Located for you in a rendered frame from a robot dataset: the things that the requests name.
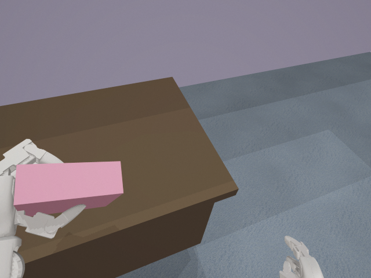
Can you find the robot left hand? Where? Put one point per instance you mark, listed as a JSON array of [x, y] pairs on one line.
[[40, 224]]

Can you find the robot left forearm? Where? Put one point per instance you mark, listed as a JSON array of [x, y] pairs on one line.
[[12, 264]]

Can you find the robot right hand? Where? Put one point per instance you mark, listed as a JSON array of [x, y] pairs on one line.
[[306, 267]]

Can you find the sponge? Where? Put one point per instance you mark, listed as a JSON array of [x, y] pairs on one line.
[[56, 187]]

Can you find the table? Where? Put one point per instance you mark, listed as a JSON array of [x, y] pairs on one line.
[[171, 174]]

